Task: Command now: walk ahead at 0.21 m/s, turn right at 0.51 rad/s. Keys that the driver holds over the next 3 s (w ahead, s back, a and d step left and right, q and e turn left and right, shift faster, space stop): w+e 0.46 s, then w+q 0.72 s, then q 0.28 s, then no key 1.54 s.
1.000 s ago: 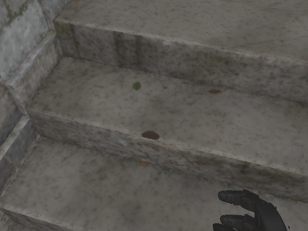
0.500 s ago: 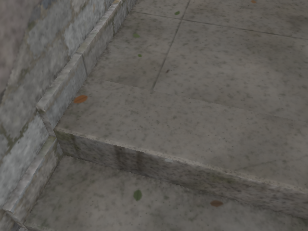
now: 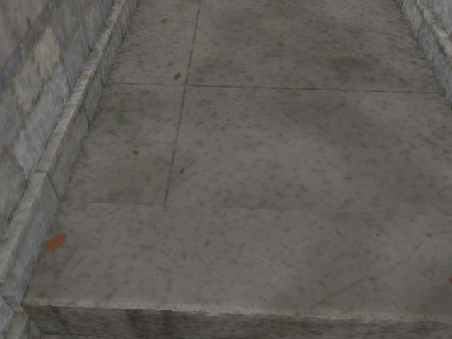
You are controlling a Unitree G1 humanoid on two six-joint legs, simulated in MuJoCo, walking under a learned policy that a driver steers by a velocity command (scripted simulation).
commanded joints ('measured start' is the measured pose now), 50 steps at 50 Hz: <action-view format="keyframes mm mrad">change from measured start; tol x32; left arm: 1 -44 -44 -44 -67 2 21 -22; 17 -422 -43 -137 -138 4 79 -52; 26 530 335 20 233 35 -65 -9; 33 -83 -20 -65 171 70 -40 -48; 50 469 -62 -125 397 94 -47 -39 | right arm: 1 70 7 37 37 -23 -9 16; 23 332 -119 38 204 -56 -80 52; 50 -538 53 99 -31 64 73 69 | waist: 1 -6 89 -1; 22 51 240 -30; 25 217 -165 -334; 50 134 -53 131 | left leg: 1 180 247 -232 -258 -249 197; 19 173 377 125 -518 -216 144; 23 32 233 174 53 827 35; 25 -464 -2 -183 760 123 -17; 29 -615 -73 -435 1523 322 94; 42 -1315 -35 -312 1852 174 217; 50 -1063 95 23 1219 9 166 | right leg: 1 -333 -51 27 152 99 -20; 12 -844 -262 16 369 106 -215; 21 -42 -105 -245 -568 -214 -107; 24 840 -183 449 -992 107 -261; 26 813 -338 799 -1322 84 45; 31 144 -315 394 -1228 -84 -6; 42 826 -345 23 -1404 368 -129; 50 699 -380 -198 -1708 550 -120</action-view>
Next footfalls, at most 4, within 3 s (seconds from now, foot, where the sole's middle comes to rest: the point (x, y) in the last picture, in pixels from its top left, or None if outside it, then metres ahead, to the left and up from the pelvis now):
0.42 right None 0.23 -0.31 -0.61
1.12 left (285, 242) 0.65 -0.14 -0.44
1.64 right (362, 194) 0.81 -0.38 -0.44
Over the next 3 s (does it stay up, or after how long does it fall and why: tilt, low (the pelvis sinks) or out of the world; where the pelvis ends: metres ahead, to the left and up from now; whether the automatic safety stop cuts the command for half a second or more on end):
stays up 0.69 -0.23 0.33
